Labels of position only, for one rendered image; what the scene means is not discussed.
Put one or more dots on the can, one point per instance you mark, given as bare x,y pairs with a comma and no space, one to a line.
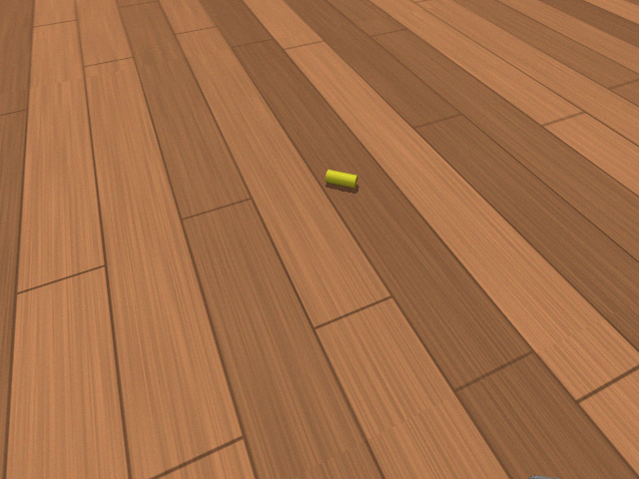
342,179

